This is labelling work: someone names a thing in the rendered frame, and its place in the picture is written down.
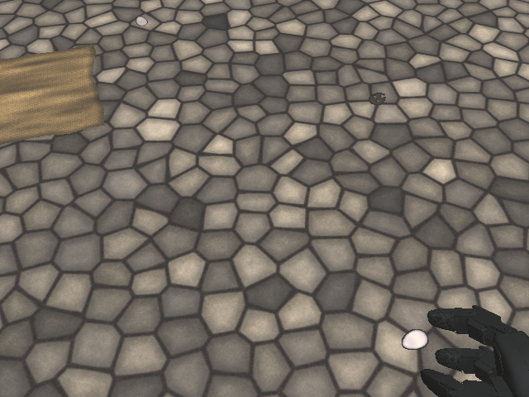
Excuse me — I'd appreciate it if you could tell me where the right robot hand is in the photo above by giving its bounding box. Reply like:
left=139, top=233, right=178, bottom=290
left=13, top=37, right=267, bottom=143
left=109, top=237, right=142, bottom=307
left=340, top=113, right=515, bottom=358
left=420, top=305, right=529, bottom=397

